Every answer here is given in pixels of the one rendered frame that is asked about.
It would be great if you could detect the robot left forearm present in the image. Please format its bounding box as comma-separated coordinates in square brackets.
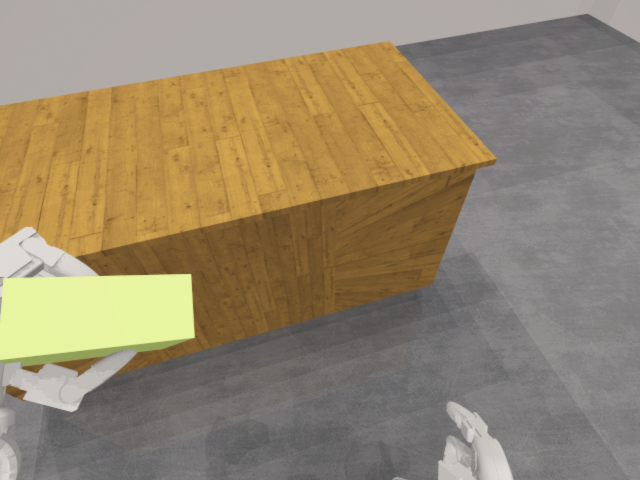
[0, 407, 21, 480]

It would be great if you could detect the sponge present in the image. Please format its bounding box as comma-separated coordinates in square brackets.
[0, 274, 195, 367]

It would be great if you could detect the table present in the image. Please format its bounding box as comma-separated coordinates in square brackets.
[0, 41, 497, 401]

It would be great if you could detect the robot left hand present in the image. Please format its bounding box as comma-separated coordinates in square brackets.
[0, 227, 137, 412]

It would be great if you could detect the robot right hand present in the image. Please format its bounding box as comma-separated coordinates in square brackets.
[438, 401, 513, 480]

